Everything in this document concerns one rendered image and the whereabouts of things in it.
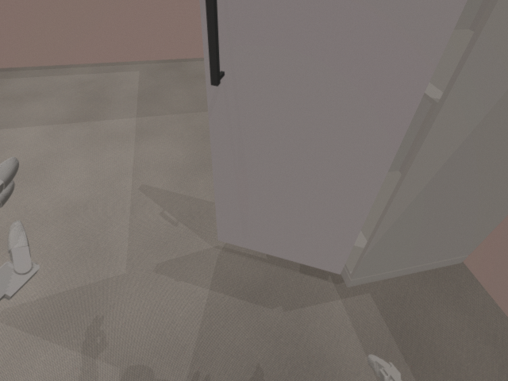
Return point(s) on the handle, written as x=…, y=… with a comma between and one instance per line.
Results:
x=212, y=28

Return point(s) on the fridge door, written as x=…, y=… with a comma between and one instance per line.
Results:
x=316, y=99

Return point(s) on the robot right hand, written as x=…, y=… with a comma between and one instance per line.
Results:
x=386, y=371

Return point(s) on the robot left hand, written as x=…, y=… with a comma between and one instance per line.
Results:
x=13, y=276

